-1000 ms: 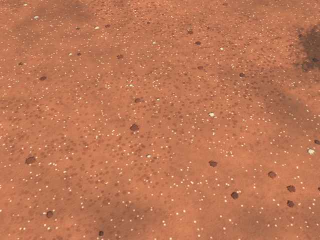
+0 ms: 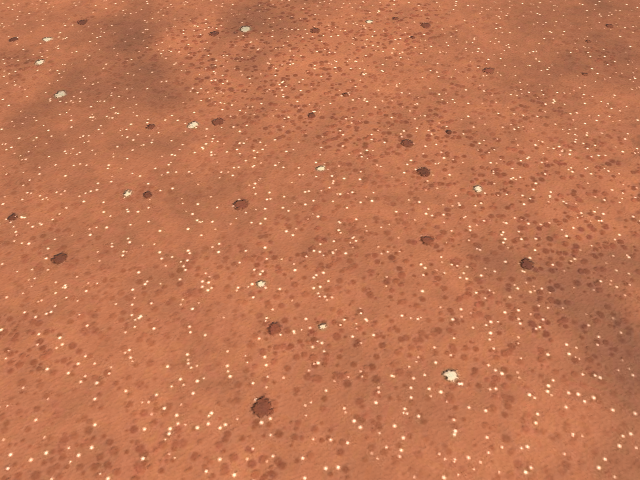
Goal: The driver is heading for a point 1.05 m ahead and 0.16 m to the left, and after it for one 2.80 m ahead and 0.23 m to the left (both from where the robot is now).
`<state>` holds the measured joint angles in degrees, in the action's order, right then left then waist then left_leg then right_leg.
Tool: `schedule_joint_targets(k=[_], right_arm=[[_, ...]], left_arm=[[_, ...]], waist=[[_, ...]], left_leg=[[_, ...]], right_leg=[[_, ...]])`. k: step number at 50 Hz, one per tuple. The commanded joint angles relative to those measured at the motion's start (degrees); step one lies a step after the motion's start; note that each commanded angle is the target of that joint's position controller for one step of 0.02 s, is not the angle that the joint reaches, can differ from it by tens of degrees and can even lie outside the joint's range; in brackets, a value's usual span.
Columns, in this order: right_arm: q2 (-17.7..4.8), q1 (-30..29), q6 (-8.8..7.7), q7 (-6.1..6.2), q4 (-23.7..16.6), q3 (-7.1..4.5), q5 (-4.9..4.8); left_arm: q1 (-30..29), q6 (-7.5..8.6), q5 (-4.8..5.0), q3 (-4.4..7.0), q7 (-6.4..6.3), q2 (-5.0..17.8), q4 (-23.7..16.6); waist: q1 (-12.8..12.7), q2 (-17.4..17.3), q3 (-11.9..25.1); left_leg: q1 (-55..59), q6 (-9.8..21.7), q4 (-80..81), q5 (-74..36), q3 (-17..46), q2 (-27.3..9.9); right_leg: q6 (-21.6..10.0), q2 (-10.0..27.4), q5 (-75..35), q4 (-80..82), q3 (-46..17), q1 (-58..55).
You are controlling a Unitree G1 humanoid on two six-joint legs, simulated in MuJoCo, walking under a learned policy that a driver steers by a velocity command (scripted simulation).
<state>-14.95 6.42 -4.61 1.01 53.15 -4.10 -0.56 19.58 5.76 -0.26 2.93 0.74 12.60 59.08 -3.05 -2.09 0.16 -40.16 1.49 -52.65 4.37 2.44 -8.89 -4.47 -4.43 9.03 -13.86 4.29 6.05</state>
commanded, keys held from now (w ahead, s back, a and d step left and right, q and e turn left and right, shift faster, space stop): w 1.00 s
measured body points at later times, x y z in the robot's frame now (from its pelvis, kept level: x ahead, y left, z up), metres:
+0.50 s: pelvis +0.29 +0.08 +0.00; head +0.31 +0.09 +0.45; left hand +0.41 +0.35 -0.13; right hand +0.32 -0.18 -0.13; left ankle +0.30 +0.16 -0.75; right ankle +0.36 -0.10 -0.67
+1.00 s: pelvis +0.59 +0.00 -0.01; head +0.61 -0.01 +0.44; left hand +0.65 +0.27 -0.13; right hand +0.67 -0.27 -0.14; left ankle +0.56 +0.16 -0.66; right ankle +0.62 -0.07 -0.75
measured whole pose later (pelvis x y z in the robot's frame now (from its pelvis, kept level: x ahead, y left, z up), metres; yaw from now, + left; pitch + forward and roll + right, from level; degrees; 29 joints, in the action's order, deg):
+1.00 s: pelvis +0.59 +0.00 -0.01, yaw +0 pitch +1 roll +0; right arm -15.2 12.4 -5.0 0.7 54.7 -4.0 -1.3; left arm 13.5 5.7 -0.3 3.6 1.8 13.4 54.9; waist -1.1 -2.0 -1.3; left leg -30.0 3.0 -65.5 17.8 1.4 -5.4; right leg -4.3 -2.9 8.4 -22.0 4.2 15.1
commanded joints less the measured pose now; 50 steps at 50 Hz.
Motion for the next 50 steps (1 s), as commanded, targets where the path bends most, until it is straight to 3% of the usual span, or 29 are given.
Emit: schedule_joint_targets(k=[1, 5, 8, 10, 11, 12, 13, 14, 15, 16, 17, 18, 20, 22, 24, 26, 29, 35, 38, 39, 40, 41, 42, 43, 44, 45, 46, 48, 50], right_arm=[[-1.9, -2.5, -0.47, -0.51, -2.9, -0.23, 0.14], [-1.4, -9.9, -0.78, -1.64, -5.0, 0.55, -0.49], [-2.1, -12.8, -1.3, -2.79, -6.9, 0.73, -0.77], [-3.9, -10.4, -1.66, -3.25, -6.9, 0.21, -0.9], [-5.4, -6.2, -1.81, -3.23, -5.9, -0.56, -0.82], [-7.8, 3.0, -1.84, -2.99, -3.1, -1.97, -0.66], [-12.0, 14.4, -1.79, -2.46, -0.4, -3.37, 0.04], [-16.8, 20.1, -1.39, -2.52, 1.3, -4.46, 0.4], [-11.6, 19.8, -1.39, -2.61, 1.0, -2.76, 0.25], [-8.7, 14.4, -1.58, -2.48, 0.2, -1.86, -0.11], [-6.9, 9.0, -1.64, -2.45, -1.3, -1.18, 0.07], [-5.1, 5.6, -1.72, -2.66, -1.7, -0.64, 0.65], [-3.1, 4.3, -2.0, -3.01, -1.2, -0.03, 1.29], [-4.6, 6.1, -2.2, -2.62, -0.2, -0.33, 0.95], [-6.3, 8.2, -2.2, -1.82, 0.5, -0.71, 0.92], [-6.5, 10.1, -1.83, -1.13, 1.1, -0.67, 0.74], [-6.7, 12.4, -1.5, -0.64, 1.7, -0.58, 0.33], [-7.5, 18.0, -0.2, -0.27, 4.3, -1.07, -0.29], [-8.7, 16.4, 0.6, 0.03, 4.3, -1.69, -0.45], [-9.0, 15.0, 0.87, 0.06, 3.9, -1.77, -0.53], [-7.7, 14.3, 1.13, 0.04, 3.5, -1.25, -0.37], [-5.8, 15.3, 1.13, 0.05, 2.1, -0.3, 0.69], [2.2, 22.6, -0.25, -0.72, 2.2, 1.86, 0.5], [-3.8, 18.3, -1.68, -1.02, 2.5, 0.58, -0.85], [-6.6, 12.6, -2.53, -1.16, 0.5, -0.19, -2.07], [-6.6, 9.6, -2.74, -0.71, -0.1, -0.22, -1.9], [-6.3, 8.2, -2.44, -0.32, -0.3, -0.68, -0.99], [-4.1, 10.7, -0.91, -0.2, 0.2, -0.82, -0.74], [-2.9, 10.0, 0.09, -0.06, -0.1, -0.77, -0.59]], left_arm=[[-1.4, 0.63, 0.48, 1.42, -1.03, 8.8, -3.5], [3.4, 0.06, 1.08, 1.6, -1.18, 9.3, -1.8], [5.1, -0.9, 1.25, 2.08, -1.38, 9.9, -0.8], [4.0, -1.48, 1.3, 2.51, -1.54, 10.8, -0.9], [2.5, -1.75, 1.31, 2.65, -1.57, 11.3, -1.3], [1.4, -2.05, 1.22, 2.26, -1.55, 10.4, -1.8], [1.6, -2.05, 0.47, 1.32, -1.53, 8.5, -3.1], [8.6, -0.76, 0.31, -0.84, -0.79, 0.9, -3.5], [6.0, 0.81, 1.39, -0.1, -0.51, 4.6, -2.9], [0.4, 1.68, 2.91, 1.03, -0.34, 8.7, -4.8], [-3.1, 1.91, 2.96, 1.08, -0.71, 9.1, -5.7], [-4.8, 1.61, 2.06, 1.5, -1.17, 8.7, -5.8], [-2.4, -0.09, 1.57, 1.71, -1.44, 6.5, -5.3], [-2.5, -1.13, 1.4, 1.65, -1.59, 5.0, -5.5], [-6.7, -1.43, 0.86, 1.86, -1.71, 5.5, -7.1], [-10.7, -1.3, 0.55, 1.88, -1.53, 5.3, -8.4], [-16.5, -0.9, 0.81, 1.42, -0.89, 4.2, -10.0], [-25.4, -0.22, 1.51, 0.63, 0.98, 4.3, -13.3], [-22.2, 0.3, 1.59, 1.37, 1.66, 6.6, -13.4], [-17.2, 0.39, 1.42, 2.23, 1.58, 8.2, -12.0], [-7.3, 0.34, 1.24, 3.72, 1.25, 10.9, -8.9], [3.3, 0.19, 0.52, 4.93, 0.67, 15.4, -6.7], [6.1, -0.03, 0.65, 5.28, 1.08, 18.0, -5.3], [5.1, 0.06, 1.05, 3.65, 1.1, 12.6, -5.9], [0.1, 0.29, 1.13, 2.97, 0.87, 10.4, -6.8], [-4.8, 0.42, 0.73, 2.45, 0.84, 9.3, -7.9], [-7.7, 0.56, 0.08, 2.05, 0.99, 7.7, -8.2], [-8.5, 0.85, -0.48, 1.47, 1.22, 5.8, -7.6], [-6.9, 1.02, -0.03, 1.76, 0.76, 7.2, -6.7]], waist=[[1.5, 4.7, -3.4], [-1.1, 4.7, -5.0], [-1.2, 5.2, -5.7], [1.0, 6.6, -4.0], [3.7, 7.5, -1.2], [8.1, 7.0, 4.1], [11.9, 2.7, 12.6], [8.7, -12.2, 20.8], [10.0, -10.5, 22.3], [9.2, -8.1, 13.7], [7.4, -3.4, 8.5], [5.7, -0.7, 4.8], [2.5, -2.8, 2.9], [1.8, -2.3, 1.2], [2.4, -1.0, -0.6], [3.3, -0.7, -1.4], [4.9, -1.3, -2.6], [7.4, -1.4, -5.6], [4.3, -3.0, -3.2], [1.3, -3.6, 0.0], [-3.1, -2.6, 5.8], [-5.8, 4.4, 14.6], [-1.4, 19.8, 21.5], [-3.6, 13.8, 19.7], [-2.9, 11.4, 11.9], [-1.0, 6.1, 7.5], [0.7, 4.4, 4.3], [3.6, 6.4, 3.3], [4.2, 6.1, 1.4]], left_leg=[[0.5, -0.8, 10.1, -9.5, -0.8, 0.6], [1.2, -0.7, 18.5, -10.8, -2.6, 2.8], [0.2, 0.8, 22.0, -5.8, -2.4, 3.5], [5.0, 2.4, 23.6, -1.4, -3.3, 5.0], [11.7, 3.5, 24.1, 0.0, -5.0, 7.0], [23.9, 5.1, 24.8, -0.7, -6.5, 8.9], [42.3, 8.6, 22.7, -1.2, 2.5, 0.9], [63.5, 18.0, 28.3, 10.3, 30.6, -12.9], [64.3, 17.3, 35.1, 15.0, 39.9, -13.4], [57.3, 14.1, 35.5, 13.9, 30.9, -11.6], [48.2, 12.6, 36.7, 8.5, 23.2, -9.6], [39.8, 11.8, 38.7, 3.9, 17.7, -7.5], [31.8, 11.0, 42.1, 0.9, 11.8, -4.6], [29.3, 11.8, 44.4, -2.0, 8.5, -4.0], [30.1, 12.2, 45.7, -4.8, 6.9, -4.2], [31.7, 11.5, 46.1, -6.4, 4.9, -3.6], [32.4, 9.9, 46.6, -6.2, 1.2, -1.7], [42.2, 9.3, 43.3, -6.6, 0.8, -5.3], [45.7, 7.8, 37.6, -18.7, 0.6, -6.7], [45.2, 6.8, 31.8, -28.6, -0.7, -5.5], [41.2, 5.2, 20.6, -32.2, -3.0, -2.3], [28.3, 3.1, 1.8, -15.3, -5.6, 1.4], [5.9, -0.2, -17.2, 25.2, -2.7, 12.6], [-0.5, 1.1, -23.9, 28.7, 5.0, 10.1], [-4.2, 2.0, -24.6, 23.9, 3.8, 7.3], [-2.1, 2.1, -22.1, 18.2, 2.1, 4.1], [0.5, 2.0, -18.8, 15.0, 1.7, 2.3], [6.2, 2.0, -14.8, 12.2, 2.1, 0.4], [5.4, 1.1, -10.6, 10.4, 1.3, -0.4]], right_leg=[[-7.6, 15.0, -7.5, 8.7, -9.0, 3.4], [-7.0, 16.0, -7.4, 7.2, -7.4, -2.1], [-6.5, 18.9, -10.3, 3.7, -7.9, -8.5], [-5.3, 19.9, -18.5, 0.0, -7.9, -10.8], [-4.5, 19.2, -28.7, -4.9, -6.9, -10.9], [-3.0, 16.3, -35.8, -15.2, -4.6, -8.4], [-0.9, 13.1, -25.5, -32.2, -2.0, 2.7], [3.3, 2.0, 7.5, -54.4, -1.9, 27.0], [2.1, 2.2, 23.2, -62.1, -11.1, 34.0], [1.0, 5.6, 19.7, -64.3, -10.8, 38.9], [0.6, 8.9, 14.0, -62.1, -8.9, 37.6], [0.7, 11.0, 10.1, -58.4, -8.2, 35.0], [0.9, 13.2, 6.5, -53.8, -8.5, 28.7], [1.7, 13.7, 4.5, -50.2, -7.7, 29.0], [3.0, 14.0, -0.5, -44.4, -7.6, 33.1], [3.8, 13.8, -6.5, -37.7, -7.2, 35.4], [3.9, 11.9, -14.3, -27.2, -5.4, 33.4], [2.4, 9.7, -12.0, -17.3, -4.4, 34.5], [0.1, 7.6, -5.7, -15.2, -3.1, 27.8], [-1.0, 5.5, -5.0, -14.5, -1.2, 19.9], [-2.7, 4.5, -6.2, -14.7, -0.7, 6.3], [-6.5, 15.4, -6.8, -16.3, -13.5, -12.1], [-15.4, 27.1, 5.5, -8.3, -41.7, -29.7], [-13.1, 25.7, 11.2, -4.1, -44.7, -28.4], [-10.6, 24.1, 8.2, -3.4, -36.1, -21.3], [-9.5, 22.3, 1.6, -2.1, -29.4, -12.4], [-9.1, 20.5, -3.6, -0.4, -24.6, -4.9], [-8.7, 18.1, -6.2, 2.7, -19.5, 1.5], [-9.3, 17.7, -7.5, 5.2, -16.4, 4.0]])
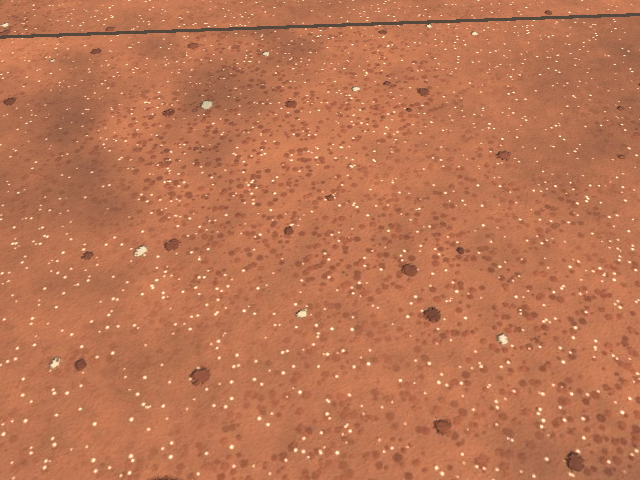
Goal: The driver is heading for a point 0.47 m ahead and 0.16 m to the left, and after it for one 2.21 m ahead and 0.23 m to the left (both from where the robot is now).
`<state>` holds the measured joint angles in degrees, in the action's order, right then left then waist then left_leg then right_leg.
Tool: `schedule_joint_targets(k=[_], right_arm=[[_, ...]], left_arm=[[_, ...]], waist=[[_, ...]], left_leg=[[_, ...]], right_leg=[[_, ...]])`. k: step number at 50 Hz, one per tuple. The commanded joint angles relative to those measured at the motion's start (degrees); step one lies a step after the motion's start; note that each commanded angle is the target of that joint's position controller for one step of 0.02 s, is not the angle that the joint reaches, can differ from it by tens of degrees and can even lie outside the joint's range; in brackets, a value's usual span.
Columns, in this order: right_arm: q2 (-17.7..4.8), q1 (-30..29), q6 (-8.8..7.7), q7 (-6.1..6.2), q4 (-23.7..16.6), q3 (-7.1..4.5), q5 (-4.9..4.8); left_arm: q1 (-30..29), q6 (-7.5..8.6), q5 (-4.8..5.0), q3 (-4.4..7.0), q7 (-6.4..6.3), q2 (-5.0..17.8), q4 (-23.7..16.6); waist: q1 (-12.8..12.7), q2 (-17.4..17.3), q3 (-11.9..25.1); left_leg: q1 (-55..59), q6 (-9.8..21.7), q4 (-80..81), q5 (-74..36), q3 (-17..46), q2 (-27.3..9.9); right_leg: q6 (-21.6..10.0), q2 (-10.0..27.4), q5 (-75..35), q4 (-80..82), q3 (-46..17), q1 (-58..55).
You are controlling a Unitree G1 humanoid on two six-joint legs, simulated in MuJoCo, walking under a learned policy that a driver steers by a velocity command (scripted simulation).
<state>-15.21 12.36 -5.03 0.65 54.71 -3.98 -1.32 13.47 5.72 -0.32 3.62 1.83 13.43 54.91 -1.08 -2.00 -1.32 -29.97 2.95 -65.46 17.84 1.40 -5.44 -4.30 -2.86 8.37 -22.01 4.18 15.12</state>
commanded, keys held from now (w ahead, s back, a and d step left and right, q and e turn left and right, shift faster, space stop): w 0.20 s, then w+q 0.42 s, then w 0.38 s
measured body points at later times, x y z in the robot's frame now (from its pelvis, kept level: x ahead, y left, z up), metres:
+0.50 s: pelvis +0.29 +0.07 -0.01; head +0.32 +0.09 +0.44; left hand +0.32 +0.35 -0.15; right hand +0.43 -0.18 -0.13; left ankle +0.35 +0.15 -0.74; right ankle +0.19 -0.09 -0.64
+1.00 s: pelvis +0.59 +0.07 -0.01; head +0.61 +0.07 +0.44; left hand +0.68 +0.37 -0.11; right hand +0.68 -0.19 -0.14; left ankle +0.43 +0.16 -0.65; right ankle +0.67 +0.00 -0.74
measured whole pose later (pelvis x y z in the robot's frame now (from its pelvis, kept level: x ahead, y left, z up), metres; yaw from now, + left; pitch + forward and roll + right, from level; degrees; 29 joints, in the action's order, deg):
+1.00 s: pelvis +0.59 +0.07 -0.01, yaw +15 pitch +2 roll -1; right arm -15.3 20.0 -4.2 0.3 51.4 -3.2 -1.3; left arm 6.7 6.9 0.2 3.2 1.5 14.7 47.7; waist 1.3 -1.4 -0.6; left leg -18.7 2.8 -64.1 24.7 5.0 2.3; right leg -2.8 -2.4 8.8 -27.8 1.6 21.2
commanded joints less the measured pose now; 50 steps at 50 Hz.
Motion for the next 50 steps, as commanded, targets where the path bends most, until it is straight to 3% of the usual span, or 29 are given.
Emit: schedule_joint_targets(k=[1, 4, 8, 13, 15, 16, 17, 18, 19, 20, 21, 22, 23, 24, 25, 27, 30, 34, 37, 40, 42, 43, 44, 45, 46, 47, 48, 49, 50], right_arm=[[-2.8, 2.1, 0.74, 0.36, -2.4, -0.96, 0.48], [-2.8, -3.9, 0.74, 0.19, -4.4, -1.04, 1.06], [-1.5, -11.4, 0.29, -0.63, -6.3, -0.35, 0.69], [-1.8, -17.6, -0.08, -2.32, -8.8, 0.39, -0.09], [-2.7, -17.4, -0.18, -3.12, -9.7, 0.27, -0.27], [-3.7, -15.6, -0.16, -3.37, -9.6, -0.14, -0.25], [-5.1, -11.6, -0.07, -3.45, -8.8, -0.91, -0.05], [-7.1, -3.4, 0.08, -3.35, -6.4, -2.27, 0.13], [-10.9, 6.3, 0.34, -2.92, -4.1, -3.87, 0.31], [-16.8, 11.7, 0.55, -2.66, -3.3, -5.15, 0.4], [-12.9, 12.6, 0.64, -2.75, -3.3, -3.79, 0.17], [-10.0, 8.7, 0.4, -2.56, -4.2, -2.98, 0.36], [-8.3, 4.3, 0.16, -2.43, -5.8, -2.47, 0.62], [-6.7, 0.6, 0.09, -2.49, -6.7, -1.91, 0.99], [-5.1, -1.3, -0.03, -2.4, -7.5, -1.33, 1.42], [-5.9, -1.2, -0.02, -1.96, -8.0, -1.41, 1.13], [-8.7, 2.3, -0.16, -0.66, -7.7, -2.17, 0.74], [-7.8, 6.0, 0.21, 0.22, -6.7, -1.86, 0.45], [-7.4, 9.4, 0.25, 0.18, -5.1, -1.67, 0.32], [-7.8, 11.6, 0.85, 0.4, -4.2, -1.78, 0.36], [-8.7, 11.6, 1.42, 0.63, -4.1, -2.12, 0.53], [-9.0, 10.6, 1.65, 0.64, -4.5, -2.15, 0.56], [-8.1, 9.5, 1.71, 0.49, -5.1, -1.73, 0.77], [-6.4, 8.0, 1.61, 0.36, -6.8, -0.86, 1.46], [-1.7, 16.2, 0.5, -0.04, -6.7, 0.51, 0.53], [-4.8, 15.1, -0.31, -0.19, -6.1, 0.25, 0.02], [-8.4, 9.5, -0.73, -0.41, -7.4, -0.67, -0.72], [-8.2, 5.4, -0.83, -0.37, -8.4, -0.59, -0.51], [-7.5, 3.1, -0.77, -0.26, -9.0, -0.77, 0.3]], left_arm=[[0.1, 1.07, 0.05, 1.29, -0.74, 7.4, -2.2], [2.8, 0.59, 0.22, 1.44, -1.77, 8.3, -1.3], [6.1, 0.21, 0.77, 1.33, -2.22, 8.6, -0.2], [9.9, -0.84, 0.93, 1.83, -2.47, 9.5, 2.1], [9.1, -1.34, 0.96, 2.21, -2.76, 10.0, 2.3], [7.8, -1.54, 0.94, 2.42, -2.91, 10.5, 2.0], [6.5, -1.81, 0.99, 2.61, -3.08, 11.1, 1.5], [5.5, -2.24, 0.9, 2.41, -3.28, 10.6, 1.0], [5.9, -2.32, 0.13, 1.81, -3.63, 9.6, -0.3], [11.3, -0.85, -1.07, -0.48, -2.63, 2.8, -2.2], [9.3, 1.34, 0.28, -0.47, -1.77, 4.5, -1.8], [3.7, 2.81, 2.31, 0.58, -1.24, 8.4, -3.6], [0.0, 3.47, 2.51, 0.57, -1.43, 8.9, -4.6], [-1.5, 3.43, 1.42, 0.99, -1.92, 8.9, -4.6], [-1.3, 2.76, 0.62, 1.52, -2.38, 9.1, -4.8], [-0.9, 1.34, 0.0, 1.63, -2.81, 7.5, -5.6], [-6.2, 0.38, -0.42, 1.58, -3.33, 6.6, -8.1], [-13.4, 0.84, -0.05, 0.74, -2.37, 4.6, -10.1], [-17.6, 1.26, 0.55, 0.34, -1.48, 4.8, -11.6], [-20.3, 1.93, 0.66, 0.36, -0.61, 6.4, -13.3], [-18.6, 2.35, 0.74, 0.57, -0.33, 7.5, -13.4], [-14.9, 2.56, 0.69, 1.04, -0.37, 8.5, -12.6], [-7.4, 2.74, 0.31, 2.06, -0.56, 10.5, -10.4], [3.2, 2.79, -0.36, 2.92, -0.8, 13.6, -8.7], [10.6, 1.96, -0.4, 4.34, -0.67, 17.9, -6.4], [10.7, 1.55, 1.03, 2.95, -0.31, 12.9, -5.9], [6.4, 1.32, 1.37, 1.98, -0.47, 9.8, -6.8], [2.1, 0.97, 0.82, 1.5, -0.56, 8.9, -7.8], [-0.6, 0.82, 0.38, 1.03, -0.41, 7.7, -8.2]], waist=[[2.0, 5.4, 1.8], [0.7, 4.6, 0.2], [-1.6, 5.2, -1.6], [-3.4, 5.4, -3.6], [-2.3, 6.0, -3.1], [-0.8, 6.7, -1.6], [1.6, 7.5, 1.4], [5.7, 6.7, 6.0], [8.9, 2.7, 12.0], [5.7, -11.3, 18.4], [6.8, -10.5, 22.4], [7.0, -8.1, 14.6], [5.8, -2.9, 9.8], [3.6, 0.8, 6.1], [1.6, 0.8, 4.8], [-0.1, -0.8, 4.0], [1.0, -1.1, 1.6], [3.8, -2.7, 0.5], [5.8, -2.8, -0.5], [6.4, -2.5, -1.2], [5.0, -3.7, -0.7], [2.8, -4.3, 1.1], [-0.7, -3.6, 6.2], [-5.3, -0.1, 14.6], [-3.8, 16.0, 22.7], [-4.6, 16.6, 21.2], [-4.6, 10.9, 11.9], [-3.2, 5.7, 7.0], [-1.9, 4.0, 3.1]], left_leg=[[-6.7, -1.0, 4.8, -5.4, 2.1, -4.0], [-10.9, -2.4, 14.5, -14.6, 1.7, -3.9], [-8.3, -2.5, 27.1, -23.9, -0.9, -1.4], [-10.2, -0.7, 33.7, -21.1, -1.8, 0.0], [-8.9, 1.2, 34.5, -16.4, -2.1, 0.9], [-5.2, 2.3, 34.6, -13.8, -3.1, 2.4], [1.3, 3.4, 34.7, -12.5, -4.9, 4.6], [12.3, 4.9, 35.9, -13.6, -6.4, 7.1], [28.6, 7.6, 34.9, -14.7, 1.7, 2.5], [49.8, 18.1, 39.6, -6.8, 31.1, -11.3], [54.3, 19.9, 48.6, 0.7, 45.0, -14.5], [48.8, 16.6, 49.0, 0.5, 37.2, -12.4], [40.3, 14.6, 49.5, -3.8, 29.5, -9.9], [31.3, 13.5, 50.7, -9.3, 24.0, -7.9], [25.2, 12.7, 52.1, -13.5, 20.5, -6.1], [19.6, 13.1, 54.0, -16.4, 18.2, -4.8], [16.7, 12.9, 55.6, -17.9, 15.3, -3.4], [15.5, 9.5, 55.2, -15.4, 10.9, -0.5], [19.0, 9.1, 54.1, -14.0, 12.1, -2.1], [27.4, 8.9, 49.9, -17.9, 15.0, -5.4], [30.8, 8.2, 46.9, -24.7, 16.1, -6.7], [31.1, 7.4, 43.4, -33.0, 15.2, -5.8], [29.3, 6.1, 35.6, -40.4, 12.9, -2.9], [20.3, 4.2, 20.8, -32.7, 9.9, 0.7], [-1.8, -0.5, -0.2, -5.1, 4.4, 9.8], [-10.7, -0.4, -6.6, 15.2, 8.3, 9.1], [-14.9, 0.0, -9.3, 11.4, 8.4, 5.9], [-13.8, 0.0, -7.4, 6.2, 5.8, 2.9], [-12.5, -0.3, -3.5, 3.1, 4.4, 1.1]], right_leg=[[-9.8, 16.2, -7.8, 14.3, -15.4, -5.0], [-8.9, 15.4, -9.8, 15.5, -12.3, -6.9], [-6.9, 13.3, -9.5, 15.9, -7.6, -7.9], [-6.3, 17.0, -10.8, 13.1, -5.7, -17.6], [-5.1, 18.6, -16.8, 10.3, -4.4, -21.1], [-4.3, 18.7, -25.1, 7.3, -3.1, -21.9], [-3.3, 18.1, -35.4, 2.1, -1.6, -22.0], [-1.8, 15.8, -41.8, -8.2, 1.1, -19.9], [0.4, 13.3, -32.6, -23.6, 3.2, -8.9], [4.7, 2.6, 0.8, -46.2, 2.2, 16.2], [4.2, 0.0, 23.0, -54.7, -7.5, 25.8], [2.7, 3.7, 19.9, -56.9, -9.6, 31.5], [1.9, 6.4, 14.6, -53.9, -8.9, 30.5], [2.1, 8.3, 11.2, -48.7, -8.5, 27.2], [2.4, 9.8, 9.3, -44.6, -8.7, 22.7], [3.7, 10.0, 8.3, -39.4, -8.3, 19.1], [6.1, 8.7, 0.0, -28.7, -7.4, 20.9], [6.3, 6.2, -14.8, -12.8, -6.5, 16.7], [5.6, 5.5, -17.4, -8.6, -6.4, 15.8], [4.0, 5.3, -11.6, -5.4, -6.5, 19.0], [2.4, 4.6, -6.4, -4.1, -5.6, 16.7], [1.1, 3.3, -5.4, -2.6, -4.3, 11.3], [-1.0, 3.3, -7.3, -2.8, -4.2, 0.2], [-5.0, 11.4, -9.6, -5.5, -12.6, -16.3], [-14.2, 23.4, -0.3, -2.6, -36.3, -38.0], [-14.3, 25.3, 7.8, 3.3, -46.0, -38.7], [-11.5, 23.5, 10.7, 4.3, -38.8, -31.0], [-9.8, 21.2, 7.3, 5.8, -32.1, -22.6], [-9.4, 19.1, 2.6, 7.8, -27.7, -15.6]])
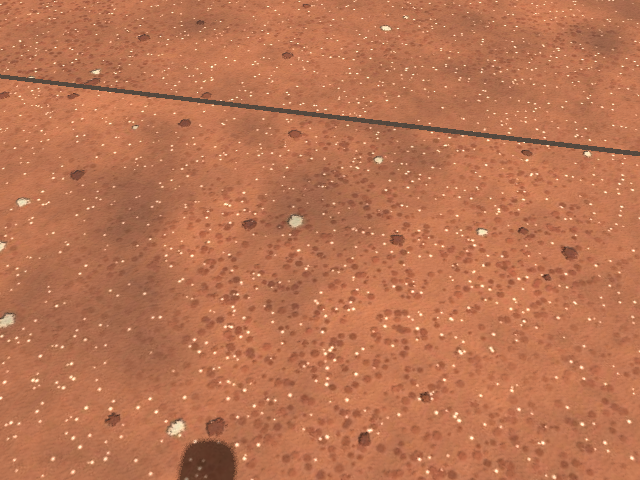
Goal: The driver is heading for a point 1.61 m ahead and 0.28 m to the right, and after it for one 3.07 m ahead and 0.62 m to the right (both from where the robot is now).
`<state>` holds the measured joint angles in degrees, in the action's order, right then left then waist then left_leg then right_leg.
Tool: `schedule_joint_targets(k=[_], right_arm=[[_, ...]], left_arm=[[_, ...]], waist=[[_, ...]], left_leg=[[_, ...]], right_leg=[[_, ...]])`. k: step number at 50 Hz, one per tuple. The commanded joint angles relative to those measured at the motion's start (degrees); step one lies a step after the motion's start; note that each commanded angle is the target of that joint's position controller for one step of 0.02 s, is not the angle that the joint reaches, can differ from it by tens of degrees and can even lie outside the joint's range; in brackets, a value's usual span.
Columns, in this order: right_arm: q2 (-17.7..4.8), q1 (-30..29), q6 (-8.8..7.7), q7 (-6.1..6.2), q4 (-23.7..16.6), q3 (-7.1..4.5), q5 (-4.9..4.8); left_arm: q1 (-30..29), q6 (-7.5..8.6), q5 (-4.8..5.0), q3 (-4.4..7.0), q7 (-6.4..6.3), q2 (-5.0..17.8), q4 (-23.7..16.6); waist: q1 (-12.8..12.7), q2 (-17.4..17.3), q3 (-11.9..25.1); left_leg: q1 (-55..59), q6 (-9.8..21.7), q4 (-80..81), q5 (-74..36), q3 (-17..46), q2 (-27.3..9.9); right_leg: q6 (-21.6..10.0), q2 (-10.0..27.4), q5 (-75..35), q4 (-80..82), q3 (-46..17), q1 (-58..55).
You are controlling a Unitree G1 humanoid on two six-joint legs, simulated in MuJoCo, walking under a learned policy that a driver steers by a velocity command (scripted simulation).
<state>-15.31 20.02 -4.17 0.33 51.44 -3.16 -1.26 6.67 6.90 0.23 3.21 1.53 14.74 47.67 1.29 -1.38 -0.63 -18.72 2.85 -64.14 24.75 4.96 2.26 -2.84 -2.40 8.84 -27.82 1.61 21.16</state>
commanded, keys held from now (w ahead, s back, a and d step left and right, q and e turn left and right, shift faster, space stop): w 0.32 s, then no key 0.68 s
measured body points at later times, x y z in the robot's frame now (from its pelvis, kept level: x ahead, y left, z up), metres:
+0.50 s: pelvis +0.27 +0.05 +0.00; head +0.31 +0.06 +0.44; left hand +0.27 +0.33 -0.15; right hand +0.47 -0.19 -0.09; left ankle +0.36 +0.15 -0.73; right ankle +0.12 -0.10 -0.65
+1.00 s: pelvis +0.37 +0.04 +0.00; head +0.38 +0.03 +0.45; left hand +0.46 +0.30 -0.12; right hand +0.46 -0.21 -0.14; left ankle +0.36 +0.15 -0.73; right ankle +0.38 -0.10 -0.73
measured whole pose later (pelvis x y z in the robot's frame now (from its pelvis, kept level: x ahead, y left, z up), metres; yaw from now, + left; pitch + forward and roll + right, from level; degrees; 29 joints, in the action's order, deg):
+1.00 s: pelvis +0.37 +0.04 +0.00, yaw +0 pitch +0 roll +1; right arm -13.2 9.8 -0.5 0.9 55.2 -1.5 0.6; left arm 9.8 0.6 -0.3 2.6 -1.6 13.2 55.0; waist 0.1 -0.4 -0.8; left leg -11.9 1.1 -27.4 15.4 -2.6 0.9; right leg 1.5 2.4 14.4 -29.6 -0.7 15.1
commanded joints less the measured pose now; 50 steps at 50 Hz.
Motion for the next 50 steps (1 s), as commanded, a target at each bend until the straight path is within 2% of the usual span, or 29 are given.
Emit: schedule_joint_targets(k=[1, 3, 5, 7, 10, 14, 17, 18, 19, 20, 21, 22, 23, 24, 25, 26, 28, 31, 33, 35, 38, 39, 40, 41, 42, 43, 44, 46, 50], right_arm=[[-6.8, -4.2, -1.27, 0.11, -5.8, -1.86, 0.66], [-4.4, -2.9, -0.54, 0.07, -5.7, -1.51, 0.61], [-3.6, -5.4, -0.27, 0.16, -6.9, -1.21, 0.98], [-3.1, -9.1, -0.35, 0.05, -8.1, -0.91, 1.22], [-2.0, -15.0, -0.73, -0.48, -9.5, -0.29, 0.99], [-2.5, -21.9, -1.03, -1.48, -12.0, 0.0, 0.25], [-4.1, -22.9, -1.53, -2.36, -13.3, -0.34, 0.41], [-5.2, -20.3, -1.73, -2.44, -12.7, -0.83, 0.81], [-6.8, -13.9, -1.94, -2.33, -10.8, -1.74, 1.37], [-9.9, -6.4, -2.16, -1.99, -8.7, -2.82, 2.17], [-14.5, 1.3, -1.84, -1.45, -7.7, -3.56, 3.56], [-14.0, 2.2, -1.01, -1.8, -6.9, -3.17, 2.69], [-10.1, 1.3, -0.26, -1.89, -7.2, -2.33, 1.59], [-8.4, -4.0, -0.09, -1.69, -7.8, -1.61, 1.14], [-6.8, -8.1, -0.12, -1.67, -8.1, -1.03, 1.43], [-5.1, -11.2, -0.16, -1.73, -8.2, -0.55, 1.7], [-4.2, -14.0, -0.51, -1.93, -7.5, -0.3, 3.05], [-5.6, -16.1, -0.57, -1.42, -6.2, -0.57, 3.12], [-6.3, -15.0, 0.01, -0.94, -4.9, -0.67, 2.78], [-6.3, -14.2, 0.66, -0.67, -3.7, -0.5, 2.59], [-4.6, -14.0, 1.39, -0.52, -2.3, 0.3, 1.71], [-3.4, -11.9, 1.43, -0.54, -1.3, 0.79, 1.82], [-2.9, -9.6, 1.34, -0.54, -0.8, 0.93, 2.56], [-2.5, -5.5, 1.43, -0.42, -0.1, 0.8, 2.46], [-3.2, -7.6, 1.89, 0.02, 0.2, 0.84, 2.64], [-4.0, -9.4, 2.39, 0.35, 0.0, 0.58, 2.28], [-3.7, -9.8, 2.85, 0.68, 0.2, 0.59, 2.02], [-4.1, -9.4, 3.28, 0.86, 0.8, 0.46, 2.13], [-4.0, -9.9, 3.27, 0.84, 2.1, 0.31, 1.65]], left_arm=[[5.0, -0.26, -0.71, 0.95, 0.0, 5.5, -1.0], [5.3, -0.17, -0.56, 0.96, 0.11, 5.8, -0.4], [6.6, -0.1, -0.29, 1.45, -0.31, 7.7, 0.4], [7.8, -0.43, -0.03, 1.77, -0.82, 8.8, 1.0], [10.5, -0.89, 0.53, 1.76, -1.25, 9.2, 2.2], [15.4, -1.71, 1.06, 1.75, -1.34, 9.7, 4.4], [15.7, -2.85, 0.99, 2.0, -1.72, 10.5, 5.2], [14.9, -3.26, 0.79, 2.11, -1.91, 11.0, 5.2], [13.8, -3.63, 0.8, 1.98, -2.12, 10.9, 4.9], [13.9, -3.58, 0.3, 1.42, -2.3, 9.7, 4.1], [15.9, -2.85, -1.55, 0.09, -2.27, 6.2, 2.3], [24.9, -1.97, -0.57, -1.29, -1.62, 2.0, 4.8], [21.6, -1.86, 0.86, 0.48, -1.46, 8.7, 5.5], [15.6, -2.09, 1.74, 0.75, -1.58, 9.4, 3.6], [12.8, -2.68, 1.09, 0.69, -2.11, 8.4, 3.3], [12.1, -3.69, 0.38, 0.97, -2.64, 7.7, 3.2], [14.9, -5.5, 0.0, 0.6, -3.08, 4.7, 3.9], [13.6, -6.27, -0.53, 0.22, -3.64, 3.6, 3.4], [11.0, -6.76, -0.62, 0.3, -3.69, 4.2, 3.1], [8.7, -7.33, -0.53, 0.59, -3.69, 5.1, 2.7], [7.2, -7.32, -1.26, 0.76, -3.64, 5.0, 2.7], [6.6, -7.18, -1.79, 0.88, -3.72, 6.1, 2.4], [6.2, -7.02, -1.68, 1.27, -3.98, 8.8, 1.9], [4.0, -7.08, -0.71, 1.87, -4.02, 11.0, 2.5], [3.4, -6.96, -0.4, 1.43, -3.54, 7.5, 2.8], [3.2, -6.67, -0.74, 0.92, -3.29, 5.6, 3.2], [2.7, -6.35, -0.99, 0.79, -3.14, 5.5, 3.5], [3.1, -5.68, -0.77, 0.76, -3.08, 5.5, 4.4], [3.5, -5.62, -0.38, 0.68, -3.34, 5.6, 5.9]], waist=[[-2.6, 4.3, 1.5], [-1.1, 6.2, 1.5], [-1.2, 5.7, 0.8], [-2.0, 4.9, 0.3], [-3.8, 4.8, -0.7], [-6.1, 5.0, -2.5], [-4.7, 5.8, -2.6], [-3.0, 6.7, -0.7], [0.6, 6.7, 3.4], [3.4, 5.1, 9.4], [4.3, -4.8, 18.7], [1.8, -15.7, 27.9], [3.6, -7.6, 25.2], [2.4, -5.8, 15.5], [0.7, -1.6, 10.7], [-1.2, -1.1, 7.8], [-4.3, -3.9, 7.5], [-5.4, -5.2, 8.1], [-4.1, -5.0, 8.6], [-3.3, -4.7, 7.2], [-3.9, -3.0, 3.9], [-3.6, -1.1, 2.8], [-1.5, 2.9, 2.3], [2.2, 9.8, 1.9], [0.2, 9.1, 1.2], [-0.4, 7.9, 0.5], [-0.4, 7.3, 0.5], [-0.7, 6.4, 1.8], [-1.2, 4.0, 3.4]], left_leg=[[-20.9, -0.3, -2.1, -5.8, 0.7, -8.2], [-17.9, -1.0, 2.0, -7.1, -0.4, -9.2], [-19.6, -2.1, 6.9, -11.0, -1.5, -9.8], [-20.2, -2.8, 14.1, -17.9, -2.2, -9.9], [-16.5, -2.8, 25.3, -27.5, -4.0, -8.0], [-16.4, -2.2, 32.2, -29.2, -4.6, -6.4], [-15.4, -0.2, 35.8, -23.6, -4.4, -5.3], [-10.9, 0.7, 36.8, -22.6, -5.4, -3.8], [-1.8, 2.0, 38.9, -25.7, -7.0, -1.9], [11.7, 4.2, 37.6, -38.5, -5.0, -4.9], [32.5, 9.9, 32.3, -59.1, 9.8, -18.6], [43.5, 19.0, 35.0, -64.7, 26.8, -28.9], [37.8, 16.6, 37.0, -58.3, 22.9, -25.2], [29.4, 14.1, 38.5, -57.2, 14.7, -22.5], [21.1, 12.4, 40.9, -55.3, 10.7, -19.6], [13.8, 11.4, 43.3, -52.9, 7.6, -17.7], [4.0, 11.2, 46.6, -52.9, 3.2, -15.6], [0.3, 11.1, 47.8, -51.9, -1.1, -14.1], [0.9, 10.7, 48.8, -44.1, -1.1, -14.0], [0.5, 10.0, 49.8, -32.0, 0.1, -14.2], [-1.4, 6.5, 48.3, -13.2, 0.8, -11.6], [-1.9, 3.9, 47.0, -9.0, 0.5, -9.7], [-2.9, 1.6, 43.9, -5.4, -1.1, -6.7], [-1.9, 0.0, 43.7, -5.2, -4.4, -3.0], [2.8, -1.1, 42.5, -7.9, -5.9, -2.6], [4.2, -1.1, 41.7, -9.9, -5.8, -2.9], [4.9, -0.8, 41.2, -11.9, -5.5, -3.4], [5.6, -0.5, 40.8, -15.8, -5.1, -3.9], [7.2, -0.6, 39.6, -21.5, -5.2, -4.3]], right_leg=[[-10.2, 17.0, -1.7, 15.1, -21.8, -17.4], [-10.6, 15.5, -6.2, 17.5, -17.9, -13.6], [-11.2, 15.3, -10.5, 19.3, -14.6, -12.7], [-10.5, 14.4, -13.6, 20.1, -11.3, -12.8], [-8.5, 11.9, -14.0, 20.4, -6.5, -12.1], [-8.1, 14.2, -12.1, 18.8, -6.9, -17.7], [-6.5, 16.4, -19.6, 14.0, -7.6, -23.5], [-5.4, 15.8, -28.5, 9.9, -6.9, -24.5], [-3.8, 13.6, -37.7, 2.6, -5.3, -23.9], [-1.2, 10.3, -35.3, -7.6, -3.2, -18.4], [2.2, 4.4, -10.7, -27.4, -0.5, -1.7], [4.4, -2.1, 31.1, -42.6, -5.8, 11.0], [4.2, 1.0, 30.3, -46.5, -10.2, 13.0], [4.1, 3.7, 26.9, -45.1, -7.2, 16.6], [4.6, 6.0, 22.7, -41.6, -5.6, 15.4], [4.9, 7.6, 19.8, -37.7, -5.3, 12.1], [5.6, 8.2, 14.9, -32.3, -4.8, 2.3], [5.9, 7.8, 9.2, -20.8, -3.8, -2.9], [5.7, 7.4, 4.3, -15.7, -3.5, -4.9], [5.3, 7.2, 2.8, -11.9, -3.6, -6.2], [3.5, 6.3, -1.8, -0.6, -2.6, -11.3], [2.7, 8.1, -6.8, 3.0, -4.7, -13.3], [1.4, 11.4, -13.3, 3.5, -7.7, -14.6], [-0.5, 11.7, -6.8, 3.0, -8.1, -11.8], [0.0, 9.9, 1.4, 4.6, -7.4, -6.9], [1.1, 8.8, 2.9, 5.2, -6.6, -5.4], [2.0, 8.2, 0.4, 4.8, -5.9, -5.4], [2.3, 7.6, -5.1, 3.2, -5.1, -7.8], [1.9, 7.2, -11.5, 1.3, -4.5, -10.5]])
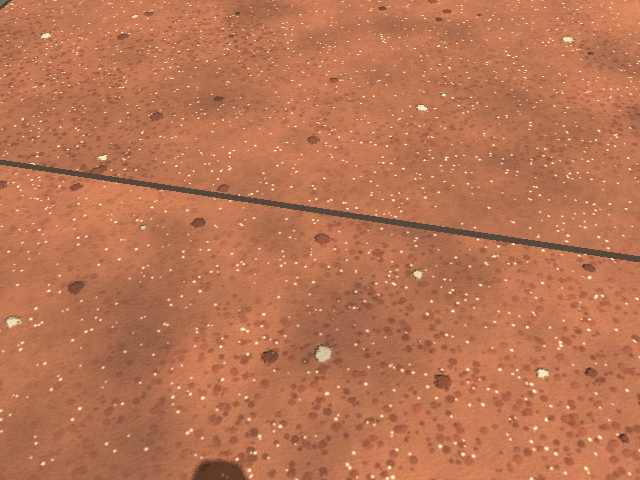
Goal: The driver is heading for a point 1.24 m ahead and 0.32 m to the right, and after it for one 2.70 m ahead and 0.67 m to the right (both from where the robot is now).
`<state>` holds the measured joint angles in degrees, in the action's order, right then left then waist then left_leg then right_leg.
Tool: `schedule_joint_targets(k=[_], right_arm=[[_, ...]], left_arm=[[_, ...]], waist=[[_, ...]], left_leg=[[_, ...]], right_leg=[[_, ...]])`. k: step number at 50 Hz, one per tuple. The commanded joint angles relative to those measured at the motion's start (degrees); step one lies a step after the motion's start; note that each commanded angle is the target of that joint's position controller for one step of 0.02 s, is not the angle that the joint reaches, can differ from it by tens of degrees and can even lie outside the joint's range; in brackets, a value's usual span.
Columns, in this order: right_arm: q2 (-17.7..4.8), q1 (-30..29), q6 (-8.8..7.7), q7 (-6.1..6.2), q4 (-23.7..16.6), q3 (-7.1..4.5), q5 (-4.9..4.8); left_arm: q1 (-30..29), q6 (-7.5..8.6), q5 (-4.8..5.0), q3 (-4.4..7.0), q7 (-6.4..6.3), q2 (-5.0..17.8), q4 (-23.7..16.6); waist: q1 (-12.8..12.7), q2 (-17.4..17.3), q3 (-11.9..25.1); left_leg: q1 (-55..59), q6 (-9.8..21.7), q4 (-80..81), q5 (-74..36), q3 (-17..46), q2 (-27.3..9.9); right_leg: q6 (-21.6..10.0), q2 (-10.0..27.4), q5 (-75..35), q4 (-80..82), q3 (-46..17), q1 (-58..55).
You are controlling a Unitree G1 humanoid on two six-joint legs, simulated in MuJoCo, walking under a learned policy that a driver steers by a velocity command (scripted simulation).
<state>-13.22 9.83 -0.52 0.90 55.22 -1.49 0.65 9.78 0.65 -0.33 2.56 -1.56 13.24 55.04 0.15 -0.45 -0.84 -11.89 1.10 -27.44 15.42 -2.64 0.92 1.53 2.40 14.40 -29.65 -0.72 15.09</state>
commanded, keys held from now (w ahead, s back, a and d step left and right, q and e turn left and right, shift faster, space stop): no key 0.80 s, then w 0.20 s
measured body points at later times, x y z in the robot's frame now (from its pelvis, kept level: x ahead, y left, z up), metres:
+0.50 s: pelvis +0.01 +0.00 +0.00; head +0.02 +0.00 +0.45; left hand +0.08 +0.25 -0.15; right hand +0.06 -0.26 -0.15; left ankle -0.01 +0.11 -0.74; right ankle +0.01 -0.13 -0.74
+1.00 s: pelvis +0.03 -0.01 +0.00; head +0.02 -0.02 +0.45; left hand +0.06 +0.24 -0.15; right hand +0.01 -0.27 -0.16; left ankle -0.01 +0.11 -0.74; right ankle +0.00 -0.12 -0.70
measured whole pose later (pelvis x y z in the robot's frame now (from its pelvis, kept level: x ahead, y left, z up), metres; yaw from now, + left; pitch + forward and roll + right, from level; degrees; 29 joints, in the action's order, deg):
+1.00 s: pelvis +0.03 -0.01 +0.00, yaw -1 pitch +0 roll +0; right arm -13.0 18.8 -1.8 2.1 63.2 -2.9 -1.2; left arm 14.6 1.9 1.4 2.5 -1.3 12.1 63.8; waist 1.0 -1.2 0.9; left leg -9.2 1.4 -27.8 18.9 -2.0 -1.1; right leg -3.3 1.2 27.5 -46.6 2.9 19.3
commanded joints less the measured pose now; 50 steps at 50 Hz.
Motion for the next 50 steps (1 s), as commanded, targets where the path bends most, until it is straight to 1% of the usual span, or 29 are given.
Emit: schedule_joint_targets(k=[1, 5, 9, 15, 22, 40, 41, 42, 43, 44, 45, 46, 47, 48, 49, 50], right_arm=[[-6.0, 0.3, -0.28, 0.31, -1.3, -1.41, -0.32], [-6.0, 0.6, 0.21, 0.53, 0.2, -1.5, -0.44], [-6.1, 0.8, 0.49, 0.76, 1.5, -1.52, -0.46], [-6.2, 1.0, 0.55, 1.01, 3.1, -1.39, -0.44], [-5.8, 1.5, 0.43, 1.15, 4.7, -1.12, -0.38], [-4.0, 4.7, 0.1, 1.25, 7.0, -0.37, -0.38], [-3.8, 6.0, 0.18, 1.32, 7.6, -0.34, -0.42], [-5.0, 6.5, 0.38, 1.5, 7.6, -0.81, -0.87], [-6.8, 6.8, 0.49, 1.67, 7.3, -1.44, -1.32], [-8.0, 8.0, 0.31, 1.71, 7.1, -1.88, -1.61], [-9.6, 10.1, -0.16, 1.64, 7.2, -2.53, -1.86], [-10.9, 10.9, -0.75, 1.62, 7.3, -3.17, -2.03], [-10.1, 10.6, -1.42, 1.58, 6.8, -3.18, -1.65], [-9.5, 9.7, -2.05, 1.41, 6.2, -3.12, -1.46], [-9.0, 8.2, -2.58, 1.24, 5.4, -3.09, -1.87], [-8.7, 6.5, -2.83, 1.1, 4.6, -3.09, -2.45]], left_arm=[[0.2, 0.56, 0.19, 1.32, -0.31, 7.1, -1.1], [-0.3, 0.22, 0.28, 1.24, -0.39, 6.9, 0.1], [-0.7, -0.12, 0.27, 1.18, -0.46, 6.6, 1.3], [-1.1, -0.57, 0.22, 1.1, -0.61, 6.2, 2.9], [-1.0, -0.88, 0.16, 0.97, -0.81, 5.8, 4.7], [2.2, -0.83, 0.21, 0.24, -1.19, 4.5, 7.9], [3.3, -0.89, 0.23, 0.09, -1.22, 3.8, 8.6], [3.6, -0.94, 0.57, 0.22, -1.32, 4.0, 8.7], [3.4, -0.81, 0.8, 0.41, -1.4, 4.3, 8.4], [2.1, -0.37, 0.76, 0.42, -1.33, 4.2, 7.5], [0.8, 0.41, 0.83, 0.2, -1.01, 3.0, 6.5], [-0.1, 1.21, 1.01, 0.07, -0.51, 2.2, 5.7], [-0.7, 1.88, 1.41, 0.34, -0.02, 2.7, 5.2], [-0.7, 2.42, 1.84, 0.5, 0.39, 2.8, 4.7], [-0.3, 2.97, 2.23, 0.55, 0.73, 2.9, 4.4], [0.1, 3.51, 2.38, 0.7, 0.95, 3.1, 4.3]], waist=[[-0.1, 2.6, 3.7], [-0.1, 1.1, 3.3], [0.0, 0.4, 2.7], [-0.1, 0.4, 1.4], [-0.1, 0.7, 0.1], [-0.2, 0.3, -1.6], [-0.2, -0.2, -0.3], [0.1, -1.2, -1.2], [0.5, -3.0, -3.0], [1.3, -5.0, -5.1], [2.1, -8.5, -6.1], [2.5, -10.3, -7.5], [2.3, -9.6, -8.5], [1.7, -8.9, -8.7], [0.8, -8.1, -8.5], [-0.1, -7.0, -7.8]], left_leg=[[0.6, 1.1, 2.7, -13.0, 2.4, -3.0], [1.5, 0.8, 2.4, -14.4, 2.3, -3.1], [1.8, 0.6, 2.5, -14.4, 2.3, -3.2], [1.5, 0.5, 3.2, -12.6, 2.3, -3.4], [0.7, 0.4, 4.3, -9.4, 2.4, -3.4], [-0.9, 0.6, 6.4, -4.0, 2.5, -3.2], [-0.4, 0.9, 7.1, 2.3, 2.4, -2.9], [-1.1, 1.9, 7.7, 12.1, 3.1, -2.9], [-2.4, 3.6, 9.2, 22.2, 5.8, -4.5], [-3.0, 5.8, 12.2, 29.9, 10.7, -8.0], [-2.0, 8.8, 16.2, 34.9, 18.4, -13.6], [-3.2, 11.9, 19.1, 35.6, 25.4, -18.8], [-2.8, 13.3, 20.4, 33.2, 28.4, -21.4], [-1.2, 13.5, 20.3, 30.3, 28.9, -22.2], [0.1, 12.3, 19.5, 26.7, 27.0, -21.6], [0.0, 10.4, 18.4, 22.3, 22.8, -19.4]], right_leg=[[-2.6, 2.2, -17.7, 2.9, -2.0, -4.7], [-2.8, 1.8, -18.4, 2.7, -1.5, -5.0], [-2.7, 1.3, -17.6, 2.9, -1.1, -5.0], [-2.5, 0.7, -15.2, 3.7, -0.5, -5.1], [-2.1, 0.2, -11.9, 4.7, -0.1, -4.9], [-1.6, -0.2, -7.0, 6.1, 0.2, -3.4], [-1.7, -1.1, -1.6, 5.7, 1.2, -3.7], [-2.0, -2.8, 6.7, 3.4, 3.0, -1.9], [-2.4, -4.0, 14.4, 0.4, 4.4, 1.4], [-2.8, -4.3, 17.2, -3.4, 5.1, 5.8], [-3.0, -4.2, 14.6, -9.8, 6.2, 9.5], [-3.7, -1.9, 11.7, -16.0, 4.4, 11.2], [-4.5, 0.0, 12.9, -20.9, 2.4, 14.5], [-5.3, 1.6, 15.5, -23.6, 0.8, 17.4], [-6.0, 3.0, 16.2, -21.2, -0.3, 18.1], [-6.5, 3.1, 15.3, -15.1, 0.3, 15.2]])
Next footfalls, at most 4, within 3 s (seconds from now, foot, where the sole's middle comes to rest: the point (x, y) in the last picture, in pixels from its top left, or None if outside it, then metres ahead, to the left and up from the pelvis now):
1.56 left None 0.47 0.08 -0.77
2.12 right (410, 362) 0.79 -0.16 -0.77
2.62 left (325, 317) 0.92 0.03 -0.77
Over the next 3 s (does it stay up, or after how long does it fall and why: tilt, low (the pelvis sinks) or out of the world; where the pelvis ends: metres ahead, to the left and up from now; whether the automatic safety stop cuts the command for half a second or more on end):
stays up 0.85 -0.10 0.01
